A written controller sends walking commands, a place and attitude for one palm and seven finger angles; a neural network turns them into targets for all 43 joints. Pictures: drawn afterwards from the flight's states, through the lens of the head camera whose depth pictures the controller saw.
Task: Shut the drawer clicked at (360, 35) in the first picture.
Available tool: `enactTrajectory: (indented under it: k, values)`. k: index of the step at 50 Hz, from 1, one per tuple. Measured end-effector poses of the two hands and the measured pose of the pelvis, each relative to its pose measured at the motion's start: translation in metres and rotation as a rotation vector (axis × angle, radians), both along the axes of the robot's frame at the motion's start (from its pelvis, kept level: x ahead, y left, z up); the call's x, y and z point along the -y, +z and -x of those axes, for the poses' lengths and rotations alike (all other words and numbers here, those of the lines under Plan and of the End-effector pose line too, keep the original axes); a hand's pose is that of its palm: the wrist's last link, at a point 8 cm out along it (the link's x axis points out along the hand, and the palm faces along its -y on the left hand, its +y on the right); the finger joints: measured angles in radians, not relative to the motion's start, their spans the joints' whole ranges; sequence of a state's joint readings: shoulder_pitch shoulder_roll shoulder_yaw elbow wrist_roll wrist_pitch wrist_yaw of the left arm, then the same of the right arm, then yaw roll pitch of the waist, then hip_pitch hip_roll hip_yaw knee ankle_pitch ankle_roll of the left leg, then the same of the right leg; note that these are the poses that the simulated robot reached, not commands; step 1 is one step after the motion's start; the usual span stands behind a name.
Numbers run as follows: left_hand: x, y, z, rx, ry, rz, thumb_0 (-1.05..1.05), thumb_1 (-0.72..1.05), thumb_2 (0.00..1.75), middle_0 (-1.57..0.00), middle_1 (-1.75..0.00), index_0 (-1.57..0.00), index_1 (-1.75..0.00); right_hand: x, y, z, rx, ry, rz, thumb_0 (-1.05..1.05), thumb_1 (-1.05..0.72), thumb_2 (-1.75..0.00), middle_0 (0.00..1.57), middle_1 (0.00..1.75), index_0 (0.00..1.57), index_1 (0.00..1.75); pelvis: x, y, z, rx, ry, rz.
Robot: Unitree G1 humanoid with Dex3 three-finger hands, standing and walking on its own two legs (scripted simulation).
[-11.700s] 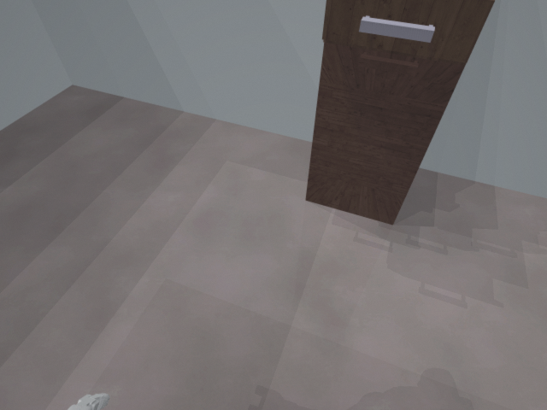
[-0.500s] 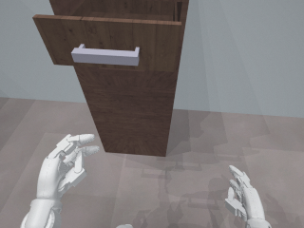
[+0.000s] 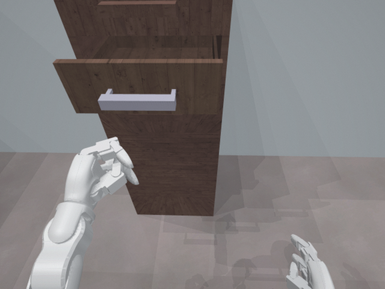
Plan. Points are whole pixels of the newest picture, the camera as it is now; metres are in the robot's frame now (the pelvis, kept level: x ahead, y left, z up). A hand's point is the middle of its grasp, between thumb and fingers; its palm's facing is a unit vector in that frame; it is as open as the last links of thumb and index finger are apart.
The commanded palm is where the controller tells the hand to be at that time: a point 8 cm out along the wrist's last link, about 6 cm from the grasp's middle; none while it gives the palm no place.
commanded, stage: raise the hand and make a fist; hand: left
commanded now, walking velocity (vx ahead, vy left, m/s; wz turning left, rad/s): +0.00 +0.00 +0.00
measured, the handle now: (139, 97) +0.49 +0.18 +0.16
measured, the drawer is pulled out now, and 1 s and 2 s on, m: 0.15 0.15 0.15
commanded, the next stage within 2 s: bring the fist close to the handle in 0.84 s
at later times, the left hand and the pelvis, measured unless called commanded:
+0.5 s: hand (121, 106) +0.30 +0.14 +0.27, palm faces +0.05 -1.00 -0.05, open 3.3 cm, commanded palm +0.27 +0.18 +0.26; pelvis -0.01 -0.01 +0.01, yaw +1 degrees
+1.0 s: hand (131, 108) +0.31 +0.13 +0.26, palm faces +0.04 -1.00 -0.03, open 3.3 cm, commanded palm +0.29 +0.18 +0.25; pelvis -0.02 -0.01 +0.01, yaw +0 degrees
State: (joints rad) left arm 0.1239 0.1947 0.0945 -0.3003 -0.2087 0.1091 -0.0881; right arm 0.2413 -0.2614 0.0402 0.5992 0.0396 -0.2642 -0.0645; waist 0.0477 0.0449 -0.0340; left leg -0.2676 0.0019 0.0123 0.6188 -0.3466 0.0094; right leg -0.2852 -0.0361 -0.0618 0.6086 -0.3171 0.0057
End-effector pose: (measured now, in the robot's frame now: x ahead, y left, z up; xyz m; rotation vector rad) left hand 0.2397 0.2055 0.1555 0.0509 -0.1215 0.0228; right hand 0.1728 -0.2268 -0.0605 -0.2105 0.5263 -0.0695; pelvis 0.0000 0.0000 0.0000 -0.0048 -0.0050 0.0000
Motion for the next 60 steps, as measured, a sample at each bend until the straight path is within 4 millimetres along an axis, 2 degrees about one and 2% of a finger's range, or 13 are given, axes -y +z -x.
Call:
enactTrajectory:
  k: [6,12,18,26,35,41,49,60]
  values:
    - [0.002,0.031,-0.014,0.033,0.012,-0.006,0.02,0.89,0.90,-1.22,-1.40,-1.21,-1.39,-0.020,0.017,-0.029,0.067,0.051,-0.029,0.01,-0.90,-0.89,0.20,0.30,0.20,0.30,0.000,0.004,0.000,0.033,0.004,-0.002]
    - [0.011,0.062,-0.024,0.043,-0.004,-0.006,0.02,0.89,0.90,-1.32,-1.52,-1.32,-1.51,-0.041,0.024,-0.045,0.072,0.106,-0.064,0.01,-0.90,-0.89,0.20,0.30,0.20,0.30,0.001,0.008,0.002,0.060,0.010,-0.005]
    - [0.012,0.087,-0.033,0.026,0.016,-0.011,0.02,0.89,0.90,-1.38,-1.57,-1.37,-1.57,-0.049,0.024,-0.048,0.034,0.129,-0.077,0.01,-0.90,-0.89,0.20,0.30,0.21,0.30,0.004,0.010,0.004,0.077,0.012,-0.009]
    - [0.014,0.119,-0.042,0.034,0.018,0.002,0.02,0.89,0.90,-1.40,-1.60,-1.40,-1.59,-0.038,0.022,-0.041,0.000,0.112,-0.066,0.01,-0.90,-0.89,0.20,0.30,0.21,0.30,0.008,0.012,0.010,0.093,0.014,-0.011]
    - [0.024,0.102,-0.041,-0.020,0.015,0.018,0.02,0.89,0.90,-1.40,-1.60,-1.40,-1.60,-0.016,0.021,-0.026,-0.011,0.060,-0.054,0.01,-0.90,-0.89,0.20,0.30,0.21,0.30,0.011,0.012,0.015,0.097,-0.001,-0.013]
    - [0.019,0.103,-0.042,-0.002,0.049,0.008,0.02,0.89,0.90,-1.41,-1.60,-1.40,-1.60,-0.008,0.019,-0.017,-0.026,0.039,-0.034,0.01,-0.90,-0.89,0.20,0.30,0.20,0.30,0.014,0.012,0.018,0.104,-0.001,-0.010]
    - [0.022,0.108,-0.050,-0.005,0.022,0.012,0.02,0.89,0.90,-1.41,-1.60,-1.40,-1.60,-0.010,0.014,-0.014,-0.037,0.032,-0.045,0.01,-0.90,-0.89,0.20,0.30,0.20,0.30,0.013,0.013,0.017,0.097,0.001,-0.010]
    - [0.019,0.079,-0.069,-0.065,0.044,0.029,0.02,0.89,0.90,-1.41,-1.60,-1.40,-1.60,-0.013,0.011,-0.014,-0.058,0.025,-0.045,0.01,-0.90,-0.89,0.20,0.30,0.21,0.30,0.011,0.013,0.012,0.080,-0.003,-0.010]
